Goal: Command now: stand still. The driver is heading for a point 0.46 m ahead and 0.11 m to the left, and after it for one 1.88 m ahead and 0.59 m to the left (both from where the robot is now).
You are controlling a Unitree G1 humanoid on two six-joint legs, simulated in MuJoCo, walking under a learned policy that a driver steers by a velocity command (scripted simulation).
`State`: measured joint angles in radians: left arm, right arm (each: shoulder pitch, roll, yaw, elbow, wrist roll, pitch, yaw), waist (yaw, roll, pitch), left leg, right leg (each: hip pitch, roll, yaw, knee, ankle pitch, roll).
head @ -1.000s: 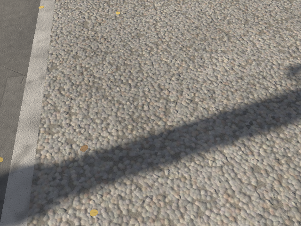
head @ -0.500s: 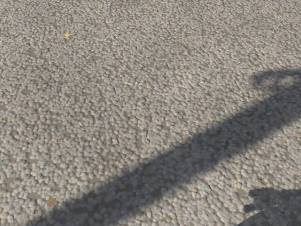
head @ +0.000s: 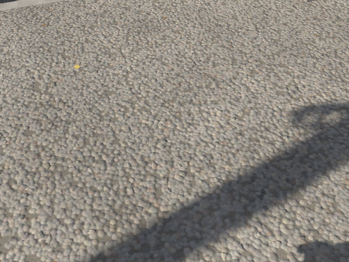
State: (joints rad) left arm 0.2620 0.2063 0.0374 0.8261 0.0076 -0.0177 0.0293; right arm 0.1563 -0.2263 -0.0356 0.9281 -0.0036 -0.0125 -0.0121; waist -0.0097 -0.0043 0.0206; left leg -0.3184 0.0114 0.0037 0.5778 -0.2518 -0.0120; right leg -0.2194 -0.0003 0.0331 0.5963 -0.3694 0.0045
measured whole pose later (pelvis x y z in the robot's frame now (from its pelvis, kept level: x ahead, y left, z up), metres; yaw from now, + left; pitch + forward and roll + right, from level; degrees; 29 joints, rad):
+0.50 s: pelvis +0.08 +0.03 +0.01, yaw +0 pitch +0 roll -1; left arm 0.29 0.26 0.07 0.90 -0.04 -0.09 0.02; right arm 0.33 -0.23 -0.05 1.05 0.01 -0.10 0.03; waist -0.03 -0.02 -0.01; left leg -0.17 -0.03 0.04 0.46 -0.30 0.05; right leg -0.43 -0.02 0.02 1.12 -0.35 -0.05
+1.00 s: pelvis +0.31 -0.04 +0.01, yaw +8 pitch +1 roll +0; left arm 0.08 0.24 0.05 0.81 0.02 -0.09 -0.02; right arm 0.30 -0.28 -0.07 0.94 0.03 -0.03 -0.03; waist -0.04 0.03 0.07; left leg -0.46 0.04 -0.04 1.20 -0.46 -0.02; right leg -0.36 -0.02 -0.10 0.47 -0.13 -0.04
